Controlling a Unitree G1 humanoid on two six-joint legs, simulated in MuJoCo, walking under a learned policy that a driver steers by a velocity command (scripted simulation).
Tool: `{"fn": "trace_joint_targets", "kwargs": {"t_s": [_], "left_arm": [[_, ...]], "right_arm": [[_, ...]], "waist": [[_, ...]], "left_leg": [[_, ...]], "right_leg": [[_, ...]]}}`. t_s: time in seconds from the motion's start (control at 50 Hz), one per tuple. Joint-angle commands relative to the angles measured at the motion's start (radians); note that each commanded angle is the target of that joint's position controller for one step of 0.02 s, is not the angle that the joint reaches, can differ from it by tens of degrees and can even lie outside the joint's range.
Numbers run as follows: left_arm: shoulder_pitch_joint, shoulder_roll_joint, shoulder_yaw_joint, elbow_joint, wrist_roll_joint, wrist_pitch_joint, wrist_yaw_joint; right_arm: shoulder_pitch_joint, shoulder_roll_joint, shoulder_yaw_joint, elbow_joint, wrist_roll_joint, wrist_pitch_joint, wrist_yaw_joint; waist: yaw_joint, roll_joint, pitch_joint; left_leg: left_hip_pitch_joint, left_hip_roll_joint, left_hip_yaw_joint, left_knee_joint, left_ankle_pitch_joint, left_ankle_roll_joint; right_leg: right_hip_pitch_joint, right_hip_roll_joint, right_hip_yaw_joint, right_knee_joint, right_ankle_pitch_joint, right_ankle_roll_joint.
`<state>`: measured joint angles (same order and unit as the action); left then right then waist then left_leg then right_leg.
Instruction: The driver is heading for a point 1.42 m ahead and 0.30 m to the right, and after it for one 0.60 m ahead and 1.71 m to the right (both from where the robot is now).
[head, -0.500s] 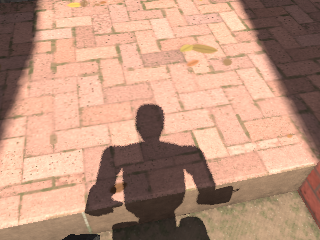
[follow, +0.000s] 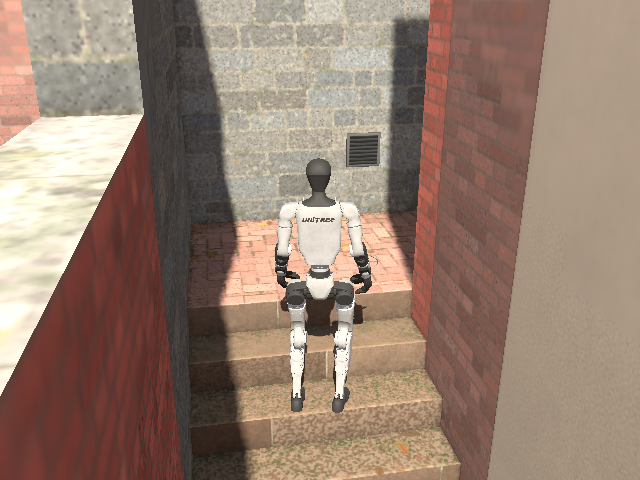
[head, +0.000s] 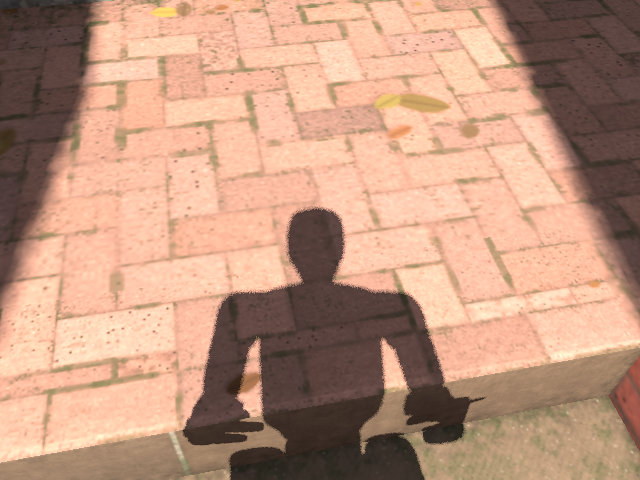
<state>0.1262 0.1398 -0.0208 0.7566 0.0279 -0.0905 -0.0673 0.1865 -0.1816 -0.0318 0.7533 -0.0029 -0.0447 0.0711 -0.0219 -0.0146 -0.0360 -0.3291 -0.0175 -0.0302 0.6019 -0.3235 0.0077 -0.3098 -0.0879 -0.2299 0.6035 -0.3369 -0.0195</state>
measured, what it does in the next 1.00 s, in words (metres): climbs: right foot 0.18 m higher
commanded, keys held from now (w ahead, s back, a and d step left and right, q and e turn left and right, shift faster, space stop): w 1.00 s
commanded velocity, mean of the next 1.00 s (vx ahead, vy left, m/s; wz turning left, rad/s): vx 0.38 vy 0.00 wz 0.01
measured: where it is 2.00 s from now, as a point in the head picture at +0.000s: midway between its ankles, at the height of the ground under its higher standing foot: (316, 202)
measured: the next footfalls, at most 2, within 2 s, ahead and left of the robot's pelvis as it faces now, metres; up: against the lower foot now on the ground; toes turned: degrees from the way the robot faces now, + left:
right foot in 0.68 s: +0.37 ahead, -0.08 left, +0.18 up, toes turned -1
left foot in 1.18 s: +0.62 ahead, +0.15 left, +0.36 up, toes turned +5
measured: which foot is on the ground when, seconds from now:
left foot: down 0.00-0.72, up 0.74-1.00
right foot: down 0.00-0.36, up 0.38-0.66, down 0.68-1.00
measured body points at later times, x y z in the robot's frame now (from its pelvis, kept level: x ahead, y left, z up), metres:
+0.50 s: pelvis +0.11 +0.02 +0.01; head +0.11 +0.03 +0.46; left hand +0.28 +0.25 -0.12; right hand -0.01 -0.18 -0.14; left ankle +0.01 +0.11 -0.73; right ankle +0.05 -0.10 -0.45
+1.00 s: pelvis +0.36 +0.01 +0.18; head +0.36 +0.02 +0.63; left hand +0.23 +0.20 +0.03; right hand +0.54 -0.20 +0.07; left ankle +0.42 +0.15 -0.22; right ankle +0.33 -0.07 -0.55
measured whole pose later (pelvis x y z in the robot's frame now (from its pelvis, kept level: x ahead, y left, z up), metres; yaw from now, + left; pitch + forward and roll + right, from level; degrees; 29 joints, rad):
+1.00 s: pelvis +0.36 +0.01 +0.18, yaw +2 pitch +6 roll -1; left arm 0.53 0.14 -0.05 1.22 0.13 -0.05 -0.06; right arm 0.06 -0.18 0.02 0.88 -0.04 -0.02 0.08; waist 0.01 0.00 -0.15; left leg -1.41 0.03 -0.10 2.19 -0.11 0.27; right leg -0.32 0.06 -0.08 0.53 -0.33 -0.08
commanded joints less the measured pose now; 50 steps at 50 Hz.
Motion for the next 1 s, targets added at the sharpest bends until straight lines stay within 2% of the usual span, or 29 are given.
{"fn": "trace_joint_targets", "kwargs": {"t_s": [0.02,0.1,0.2,0.28,0.34,0.36,0.38,0.4,0.42,0.44,0.46,0.5,0.56,0.58,0.6,0.62,0.64,0.66,0.68,0.7,0.72,0.74,0.76,0.78,0.82,0.86,0.92,0.96,1.0], "left_arm": [[-0.037,0.06,0.012,-0.051,0.001,-0.011,-0.005],[0.003,0.162,0.057,-0.016,0.033,0.008,0.022],[0.105,0.178,0.078,0.038,0.015,0.013,0.086],[-0.052,0.188,0.075,0.034,0.028,0.019,0.098],[-0.146,0.239,0.085,0.033,0.052,0.06,0.045],[-0.103,0.212,0.082,0.062,0.066,0.067,0.013],[-0.051,0.112,0.063,0.068,0.07,0.07,-0.027],[-0.036,0.056,0.043,0.077,0.073,0.06,-0.057],[-0.049,0.047,0.047,0.091,0.018,0.037,-0.05],[-0.122,0.069,0.056,0.079,-0.002,0.023,-0.03],[-0.192,0.099,0.061,0.036,0.014,0.021,-0.011],[-0.221,0.007,0.009,-0.05,0.02,0.049,0.004],[-0.288,-0.018,-0.04,-0.141,-0.019,0.079,-0.006],[-0.395,0.052,-0.034,-0.178,-0.04,0.097,0.01],[-0.549,0.045,-0.057,-0.228,-0.023,0.132,0.001],[-0.515,0.044,-0.053,-0.202,-0.015,0.148,-0.018],[-0.4,0.02,-0.064,-0.166,-0.02,0.161,-0.034],[-0.303,0.058,-0.056,-0.106,-0.012,0.167,-0.035],[-0.234,0.073,-0.052,-0.07,0.006,0.17,-0.029],[-0.085,0.107,-0.03,-0.041,-0.003,0.172,-0.01],[0.151,0.161,-0.021,0.055,-0.034,0.162,0.001],[0.422,0.243,0.012,0.16,0.013,0.158,0.024],[0.508,0.26,0.039,0.187,0.047,0.124,0.032],[0.376,0.255,0.035,0.233,0.031,0.075,0.04],[0.134,0.033,-0.006,0.278,0.018,0.032,0.014],[0.027,-0.094,-0.046,0.303,0.032,0.013,0.003],[0.174,-0.048,-0.027,0.357,0.071,0.002,0.012],[0.266,-0.056,-0.041,0.39,0.118,0.011,0.011],[0.349,-0.009,-0.044,0.41,0.129,0.009,-0.002]], "right_arm": [[0.015,-0.078,-0.022,-0.026,0.003,-0.008,-0.004],[0.069,-0.152,-0.058,0.003,-0.033,-0.001,-0.032],[0.094,-0.069,-0.038,0.015,-0.053,-0.018,-0.051],[0.104,-0.018,-0.016,0.006,-0.057,-0.004,-0.011],[0.347,-0.041,-0.031,0.115,-0.028,-0.042,0.007],[0.421,-0.067,-0.04,0.145,-0.042,-0.047,-0.002],[0.601,-0.172,-0.061,0.197,-0.052,-0.042,-0.035],[0.772,-0.197,-0.052,0.249,-0.064,-0.01,-0.044],[0.781,-0.18,-0.035,0.285,-0.093,0.006,-0.023],[0.719,-0.112,-0.012,0.325,-0.112,0.016,-0.003],[0.711,-0.024,0.021,0.362,-0.113,0.026,0.013],[0.581,0.126,0.099,0.415,-0.124,0.029,0.038],[0.249,0.056,0.09,0.322,-0.149,-0.014,0.0],[0.264,0.02,0.084,0.31,-0.132,-0.033,-0.005],[0.306,-0.046,0.078,0.301,-0.107,-0.038,0.019],[0.333,-0.113,0.062,0.294,-0.061,-0.058,0.027],[0.401,-0.189,0.052,0.315,-0.048,-0.076,0.045],[0.427,-0.234,0.031,0.316,-0.034,-0.085,0.049],[0.465,-0.229,0.021,0.334,-0.033,-0.082,0.054],[0.489,-0.234,0.004,0.383,-0.081,-0.072,0.077],[0.593,-0.161,0.015,0.361,-0.168,-0.063,0.096],[0.509,-0.081,0.014,0.351,-0.16,-0.04,0.107],[0.385,-0.071,-0.015,0.358,-0.074,-0.023,0.108],[0.261,-0.029,-0.011,0.296,-0.047,-0.025,0.082],[0.101,0.005,0.007,0.211,-0.062,-0.013,0.031],[0.127,0.031,0.026,0.196,-0.068,0.022,0.015],[0.008,0.072,0.055,0.166,-0.042,0.038,0.022],[-0.148,0.071,0.082,0.087,-0.028,0.017,0.012],[-0.266,0.033,0.092,0.025,-0.028,0.013,0.005]], "waist": [[-0.009,0.003,-0.07],[-0.002,-0.026,0.017],[0.052,-0.119,0.023],[-0.012,-0.05,0.011],[-0.139,-0.026,0.014],[-0.155,0.008,-0.008],[-0.167,0.185,-0.09],[-0.219,0.222,-0.106],[-0.228,0.198,0.026],[-0.203,0.188,0.151],[-0.185,0.183,0.151],[-0.041,0.034,0.109],[0.085,0.052,0.059],[0.055,0.017,0.004],[0.06,0.093,-0.012],[0.087,0.154,-0.03],[0.126,0.228,-0.048],[0.119,0.212,-0.068],[0.108,0.235,-0.11],[0.159,0.262,-0.212],[0.168,0.02,-0.449],[0.26,-0.191,-0.445],[0.282,-0.218,-0.247],[0.187,-0.118,-0.068],[0.044,0.112,-0.05],[-0.073,0.125,-0.074],[-0.05,-0.075,0.005],[-0.035,-0.028,0.008],[0.0,0.052,-0.038]], "left_leg": [[-0.048,0.046,-0.044,-0.134,0.162,0.07],[-0.119,0.038,-0.049,-0.123,-0.197,0.16],[-0.247,0.045,0.029,0.275,-0.053,0.136],[-0.067,0.046,0.081,0.198,-0.177,0.132],[0.251,-0.047,0.149,-0.157,0.203,0.122],[0.354,-0.037,0.109,-0.221,0.272,0.149],[0.575,0.167,-0.222,-0.213,0.638,0.321],[0.782,0.337,-0.535,-0.294,0.847,0.472],[0.699,0.399,-0.582,-0.329,0.551,0.482],[0.63,0.393,-0.526,-0.345,0.358,0.445],[0.608,0.406,-0.455,-0.334,0.391,0.422],[0.447,0.371,-0.277,-0.327,0.276,0.311],[-0.113,0.18,-0.005,-0.539,0.078,0.208],[-0.259,0.159,-0.004,-0.625,0.051,0.21],[-0.53,0.174,-0.042,-0.821,0.274,0.265],[-0.464,0.197,-0.039,-0.763,0.747,0.324],[-0.239,0.244,0.003,-0.6,1.449,0.334],[0.111,0.261,0.033,-0.454,1.731,0.291],[0.311,0.306,0.029,-0.351,1.9,0.271],[0.266,0.3,0.028,-0.146,2.034,0.246],[-0.068,0.209,-0.074,0.161,1.782,0.233],[-0.354,0.008,-0.117,0.494,0.714,0.197],[-0.517,-0.093,-0.285,1.194,0.452,0.168],[-0.744,-0.097,-0.317,1.477,0.453,0.177],[-0.827,-0.068,-0.299,1.483,0.416,0.25],[-0.817,0.003,-0.21,1.412,0.425,0.272],[-1.016,0.029,-0.061,1.749,0.119,0.275],[-1.133,0.045,-0.057,1.745,0.124,0.324],[-1.083,0.097,0.018,1.417,0.292,0.31]], "right_leg": [[0.131,-0.045,0.086,-0.092,0.176,-0.019],[0.061,-0.086,0.155,-0.214,-0.235,-0.13],[0.193,-0.37,0.466,-0.462,-0.251,-0.332],[0.128,-0.222,0.194,-0.433,0.009,-0.246],[0.023,-0.171,0.126,-0.189,0.349,-0.276],[-0.029,-0.131,0.072,0.005,0.468,-0.251],[-0.284,-0.011,-0.009,0.382,0.337,-0.144],[-0.599,0.11,0.108,0.727,-0.105,-0.108],[-0.847,0.141,0.296,1.198,-0.16,-0.145],[-1.114,0.165,0.363,1.458,-0.147,-0.21],[-1.262,0.174,0.354,1.691,-0.171,-0.276],[-1.352,0.099,0.374,1.744,-0.098,-0.364],[-0.953,0.011,0.18,1.337,-0.048,-0.33],[-0.749,0.002,0.123,1.104,0.057,-0.291],[-0.362,0.044,0.062,0.968,-0.051,-0.202],[-0.266,0.115,-0.046,0.936,-0.101,-0.115],[-0.289,0.172,-0.07,0.903,-0.044,-0.094],[-0.436,0.191,-0.064,0.676,-0.045,-0.105],[-0.448,0.209,-0.04,0.547,-0.054,-0.132],[-0.22,0.203,0.088,0.465,0.019,-0.189],[0.254,0.083,0.475,0.321,0.082,-0.336],[0.409,-0.065,0.895,-0.057,-0.055,-0.415],[0.145,-0.166,1.197,-0.283,-0.343,-0.433],[0.028,-0.156,1.125,-0.238,-0.459,-0.35],[-0.093,-0.117,0.796,-0.18,-0.199,-0.311],[-0.167,-0.067,0.53,-0.224,0.033,-0.24],[-0.146,-0.062,0.418,-0.323,0.003,-0.243],[-0.136,-0.072,0.408,-0.346,-0.044,-0.215],[-0.113,-0.049,0.345,-0.372,-0.045,-0.175]]}}
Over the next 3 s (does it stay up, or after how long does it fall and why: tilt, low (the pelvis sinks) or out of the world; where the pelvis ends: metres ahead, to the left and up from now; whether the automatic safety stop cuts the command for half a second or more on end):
stays up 1.30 -0.27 0.37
